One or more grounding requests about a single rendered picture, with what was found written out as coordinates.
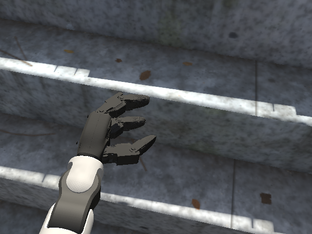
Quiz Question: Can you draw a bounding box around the robot left hand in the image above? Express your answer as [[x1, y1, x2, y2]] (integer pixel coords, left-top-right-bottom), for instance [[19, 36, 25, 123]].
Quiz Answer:
[[76, 92, 156, 166]]

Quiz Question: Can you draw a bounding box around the left robot forearm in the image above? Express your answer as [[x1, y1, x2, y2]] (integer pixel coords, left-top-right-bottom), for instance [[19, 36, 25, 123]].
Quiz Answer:
[[39, 155, 104, 234]]

